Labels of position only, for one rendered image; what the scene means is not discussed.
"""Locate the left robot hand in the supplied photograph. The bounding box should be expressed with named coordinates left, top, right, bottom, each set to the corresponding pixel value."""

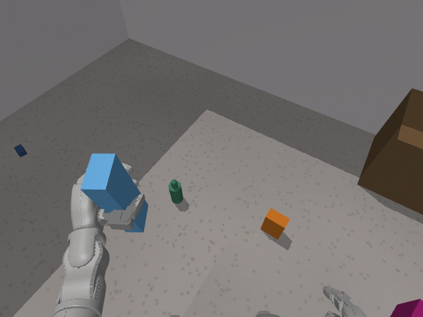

left=71, top=163, right=145, bottom=231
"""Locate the right robot hand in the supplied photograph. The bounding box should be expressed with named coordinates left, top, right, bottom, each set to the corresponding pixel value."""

left=323, top=286, right=365, bottom=317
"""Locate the left robot arm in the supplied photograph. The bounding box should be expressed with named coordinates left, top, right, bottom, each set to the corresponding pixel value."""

left=51, top=227, right=110, bottom=317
